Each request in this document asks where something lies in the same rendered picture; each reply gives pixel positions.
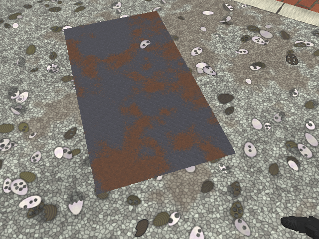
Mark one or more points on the robot right hand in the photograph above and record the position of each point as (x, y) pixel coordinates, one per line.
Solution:
(308, 225)

